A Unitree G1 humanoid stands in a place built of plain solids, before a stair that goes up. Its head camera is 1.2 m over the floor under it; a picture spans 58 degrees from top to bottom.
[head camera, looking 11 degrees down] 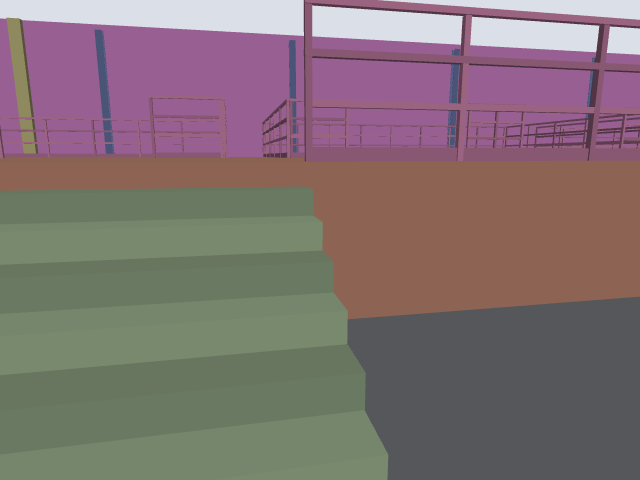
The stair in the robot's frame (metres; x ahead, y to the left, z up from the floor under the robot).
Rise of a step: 0.17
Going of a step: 0.28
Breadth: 3.10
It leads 12 degrees to the left of straight ahead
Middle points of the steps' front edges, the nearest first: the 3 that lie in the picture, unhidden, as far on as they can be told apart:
2.14 1.50 0.83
2.41 1.56 0.99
2.69 1.61 1.16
